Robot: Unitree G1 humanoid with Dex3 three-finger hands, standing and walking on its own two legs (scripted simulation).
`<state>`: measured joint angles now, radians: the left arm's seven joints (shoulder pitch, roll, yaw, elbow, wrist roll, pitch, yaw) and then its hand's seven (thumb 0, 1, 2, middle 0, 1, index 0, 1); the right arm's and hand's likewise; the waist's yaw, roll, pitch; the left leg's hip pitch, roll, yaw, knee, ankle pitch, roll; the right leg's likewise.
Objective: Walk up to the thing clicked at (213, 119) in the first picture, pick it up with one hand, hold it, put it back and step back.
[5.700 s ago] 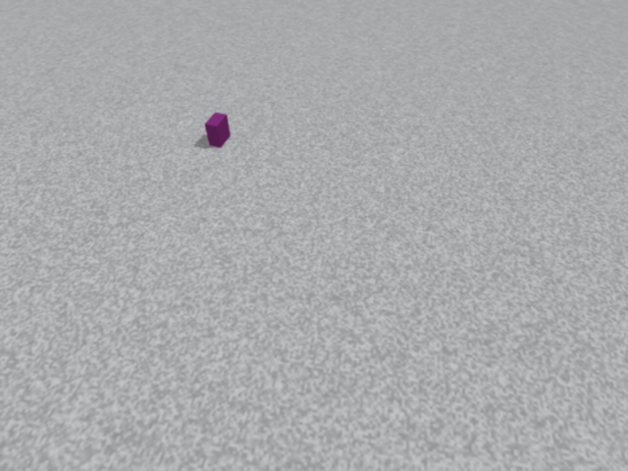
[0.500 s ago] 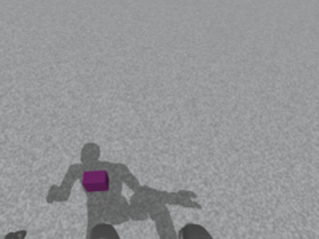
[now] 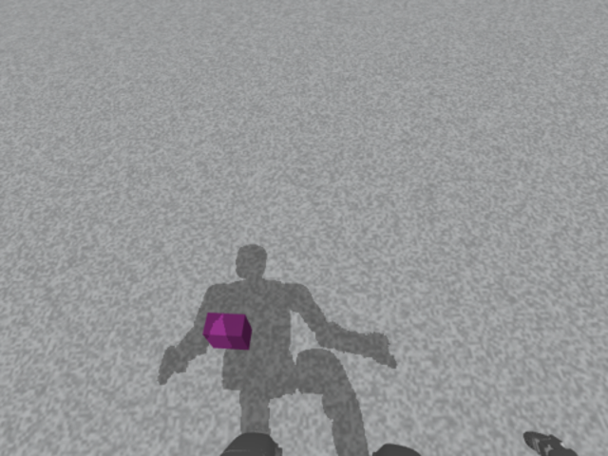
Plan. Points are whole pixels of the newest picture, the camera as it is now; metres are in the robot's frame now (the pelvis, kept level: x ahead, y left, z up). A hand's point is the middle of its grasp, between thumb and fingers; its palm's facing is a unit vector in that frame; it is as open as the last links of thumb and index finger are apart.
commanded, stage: walk up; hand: left
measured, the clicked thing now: (228, 331) +0.50 +0.30 -0.68
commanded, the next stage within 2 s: stand in 1.28 s
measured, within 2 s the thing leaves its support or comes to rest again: neither
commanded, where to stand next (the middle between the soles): +0.10 +0.04 m, yaw -1 degrees
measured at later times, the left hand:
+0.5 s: hand out of the picture +0.06 +0.29 -0.14, palm faces +0.01 -0.94 -0.34, open 7.4 cm
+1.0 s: hand out of the picture +0.09 +0.28 -0.12, palm faces +0.03 -0.94 -0.35, open 7.4 cm
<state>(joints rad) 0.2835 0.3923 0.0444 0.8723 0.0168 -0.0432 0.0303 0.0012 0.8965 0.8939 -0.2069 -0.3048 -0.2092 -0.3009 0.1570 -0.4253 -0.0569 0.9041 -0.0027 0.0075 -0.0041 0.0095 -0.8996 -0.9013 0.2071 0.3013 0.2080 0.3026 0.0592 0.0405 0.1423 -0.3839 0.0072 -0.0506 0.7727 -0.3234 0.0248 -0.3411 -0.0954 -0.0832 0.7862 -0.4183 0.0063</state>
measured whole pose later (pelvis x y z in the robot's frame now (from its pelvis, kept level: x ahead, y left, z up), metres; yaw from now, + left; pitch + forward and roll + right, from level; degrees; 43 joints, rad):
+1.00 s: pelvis +0.01 +0.02 +0.03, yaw +2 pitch -2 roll +0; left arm 0.06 0.36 0.01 1.16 0.01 -0.01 0.00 0.00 0.90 0.89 -0.20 -0.30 -0.20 -0.30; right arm 0.06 -0.35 -0.01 1.17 0.00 0.01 0.01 0.01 -0.90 -0.90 0.21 0.30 0.21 0.30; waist 0.00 0.01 0.05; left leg -0.17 0.02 -0.07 0.39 -0.18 -0.03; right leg -0.12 -0.06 -0.05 0.35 -0.20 0.05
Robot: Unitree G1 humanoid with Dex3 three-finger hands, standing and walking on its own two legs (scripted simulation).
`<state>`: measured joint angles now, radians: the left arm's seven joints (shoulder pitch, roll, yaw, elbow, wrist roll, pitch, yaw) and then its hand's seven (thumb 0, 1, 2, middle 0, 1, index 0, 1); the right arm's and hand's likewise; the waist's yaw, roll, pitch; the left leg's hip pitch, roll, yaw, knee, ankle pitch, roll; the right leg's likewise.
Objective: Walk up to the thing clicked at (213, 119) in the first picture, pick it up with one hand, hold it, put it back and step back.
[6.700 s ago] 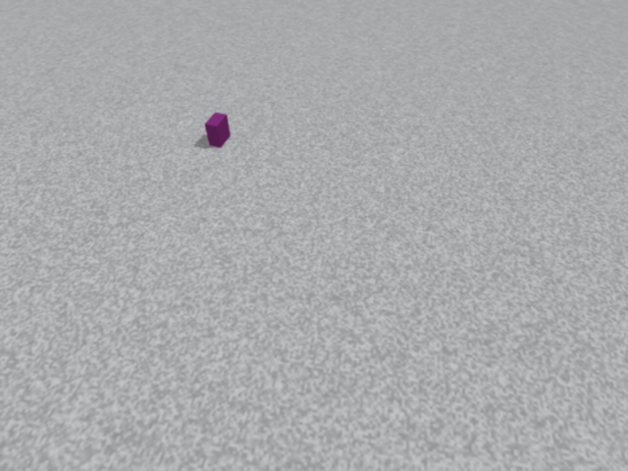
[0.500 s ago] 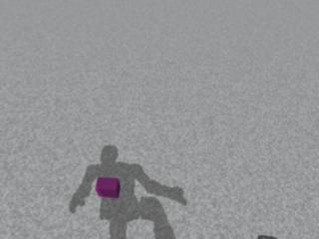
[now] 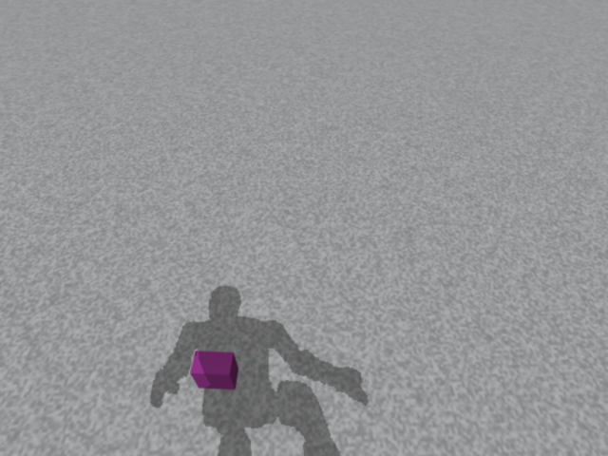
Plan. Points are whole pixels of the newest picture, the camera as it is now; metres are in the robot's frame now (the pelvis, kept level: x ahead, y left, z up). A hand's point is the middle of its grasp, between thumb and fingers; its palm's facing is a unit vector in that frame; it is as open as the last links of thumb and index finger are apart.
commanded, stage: walk up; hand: left
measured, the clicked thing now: (215, 370) +0.50 +0.27 -0.71
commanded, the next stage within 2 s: stand in 0.28 s
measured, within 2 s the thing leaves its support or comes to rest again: neither
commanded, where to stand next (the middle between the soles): +0.09 +0.02 m, yaw -3 degrees
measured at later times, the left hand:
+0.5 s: hand out of the picture +0.09 +0.25 -0.15, palm faces -0.01 -0.94 -0.34, open 7.4 cm
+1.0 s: hand out of the picture +0.07 +0.25 -0.16, palm faces -0.04 -0.94 -0.34, open 7.4 cm
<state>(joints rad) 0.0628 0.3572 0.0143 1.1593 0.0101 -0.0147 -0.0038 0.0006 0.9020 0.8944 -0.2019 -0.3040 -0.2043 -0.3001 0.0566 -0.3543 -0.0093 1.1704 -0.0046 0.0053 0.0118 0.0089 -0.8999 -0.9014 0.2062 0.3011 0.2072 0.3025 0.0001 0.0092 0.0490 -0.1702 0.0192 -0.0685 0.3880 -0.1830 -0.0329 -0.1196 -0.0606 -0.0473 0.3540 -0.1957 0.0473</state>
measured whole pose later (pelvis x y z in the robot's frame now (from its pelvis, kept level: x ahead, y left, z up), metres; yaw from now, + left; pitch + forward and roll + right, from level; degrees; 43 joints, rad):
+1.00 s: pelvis +0.00 +0.00 +0.00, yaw -1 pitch -3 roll +0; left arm 0.12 0.36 0.01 1.13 0.01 0.00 -0.01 0.00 0.90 0.89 -0.20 -0.30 -0.20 -0.30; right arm 0.10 -0.35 0.00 1.15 -0.01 0.00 0.01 0.01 -0.90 -0.90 0.21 0.30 0.21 0.30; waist 0.00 -0.01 0.06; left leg -0.14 0.03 -0.05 0.35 -0.16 -0.04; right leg -0.11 -0.05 -0.03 0.34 -0.18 0.04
